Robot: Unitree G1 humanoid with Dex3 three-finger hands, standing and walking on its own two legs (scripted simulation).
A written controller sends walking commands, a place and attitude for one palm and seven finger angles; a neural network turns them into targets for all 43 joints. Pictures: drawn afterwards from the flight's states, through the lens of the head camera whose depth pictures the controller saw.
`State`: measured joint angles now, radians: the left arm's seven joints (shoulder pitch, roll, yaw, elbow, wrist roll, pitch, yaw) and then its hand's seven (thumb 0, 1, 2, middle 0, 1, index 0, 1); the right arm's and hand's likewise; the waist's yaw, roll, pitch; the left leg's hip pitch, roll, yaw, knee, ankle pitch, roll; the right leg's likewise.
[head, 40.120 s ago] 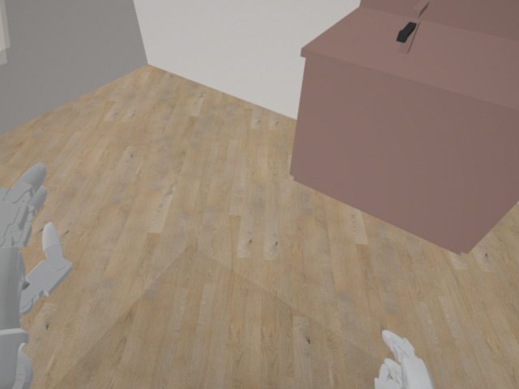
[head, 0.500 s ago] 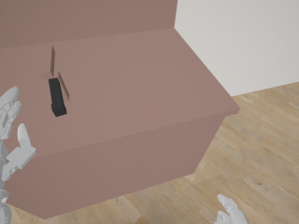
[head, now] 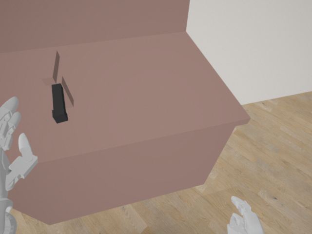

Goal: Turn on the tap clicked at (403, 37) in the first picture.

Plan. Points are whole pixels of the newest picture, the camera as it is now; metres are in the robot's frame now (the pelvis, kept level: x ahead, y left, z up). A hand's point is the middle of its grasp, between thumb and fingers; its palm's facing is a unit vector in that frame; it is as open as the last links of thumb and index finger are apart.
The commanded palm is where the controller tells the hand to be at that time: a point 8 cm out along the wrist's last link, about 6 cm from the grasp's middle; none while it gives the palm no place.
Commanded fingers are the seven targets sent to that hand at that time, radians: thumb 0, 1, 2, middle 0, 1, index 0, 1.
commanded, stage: come to a stop and stand still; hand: left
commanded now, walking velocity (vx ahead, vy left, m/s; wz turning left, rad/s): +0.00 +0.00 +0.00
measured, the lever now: (60, 115) +0.37 +0.29 +0.09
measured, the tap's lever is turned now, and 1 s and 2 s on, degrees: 8 8 8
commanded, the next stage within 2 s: look again from close up in 0.86 s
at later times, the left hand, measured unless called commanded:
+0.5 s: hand (3, 155) +0.22 +0.31 +0.15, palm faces +0.34 -0.87 -0.37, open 7.4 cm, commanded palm +0.16 +0.34 +0.18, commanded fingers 0.00 0.90 0.90 -0.20 -0.30 -0.20 -0.30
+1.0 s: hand out of the picture +0.23 +0.34 +0.16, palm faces +0.36 -0.87 -0.32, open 7.4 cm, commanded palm +0.17 +0.37 +0.18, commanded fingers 0.00 0.90 0.90 -0.20 -0.30 -0.20 -0.30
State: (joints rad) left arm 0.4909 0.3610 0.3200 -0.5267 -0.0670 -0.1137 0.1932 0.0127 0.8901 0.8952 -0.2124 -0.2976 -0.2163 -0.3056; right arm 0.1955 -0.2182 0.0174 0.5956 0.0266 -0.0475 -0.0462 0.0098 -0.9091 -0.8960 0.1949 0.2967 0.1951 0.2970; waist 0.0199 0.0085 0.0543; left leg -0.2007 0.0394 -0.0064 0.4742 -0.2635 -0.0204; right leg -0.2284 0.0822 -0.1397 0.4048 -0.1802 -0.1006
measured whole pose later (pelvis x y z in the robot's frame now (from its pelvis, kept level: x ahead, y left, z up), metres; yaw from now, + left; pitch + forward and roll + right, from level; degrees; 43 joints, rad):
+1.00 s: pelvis +0.00 +0.10 +0.00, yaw -3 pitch -3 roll -2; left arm 0.36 0.35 0.35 -0.47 -0.02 -0.21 0.11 0.01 0.89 0.90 -0.21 -0.30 -0.21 -0.31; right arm 0.20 -0.17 0.04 0.56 0.00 -0.12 0.00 0.01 -0.91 -0.90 0.20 0.30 0.20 0.30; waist 0.04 -0.05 0.09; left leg -0.15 -0.05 0.10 0.47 -0.28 0.09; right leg -0.20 -0.01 -0.05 0.42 -0.17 0.01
